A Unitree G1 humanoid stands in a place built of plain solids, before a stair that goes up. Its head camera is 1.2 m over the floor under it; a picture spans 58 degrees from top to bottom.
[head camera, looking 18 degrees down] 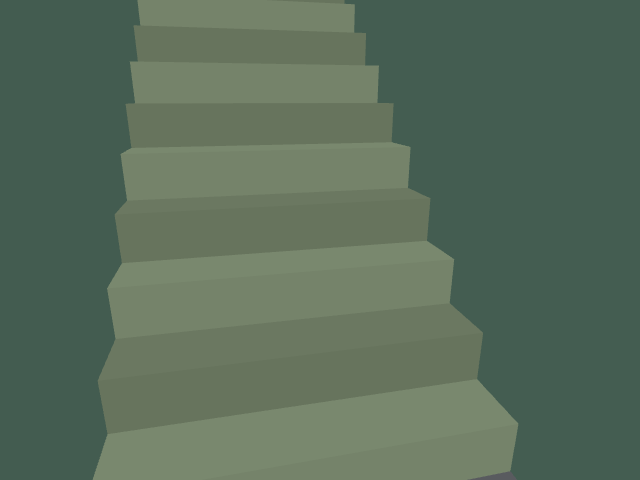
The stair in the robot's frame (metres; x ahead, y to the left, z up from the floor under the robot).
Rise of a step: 0.20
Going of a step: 0.24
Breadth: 1.39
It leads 13 degrees to the left of straight ahead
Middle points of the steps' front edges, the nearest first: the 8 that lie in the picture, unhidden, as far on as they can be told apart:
1.01 -0.01 0.20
1.25 0.04 0.39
1.49 0.09 0.59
1.73 0.15 0.79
1.96 0.20 0.98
2.20 0.25 1.18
2.44 0.30 1.38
2.68 0.36 1.58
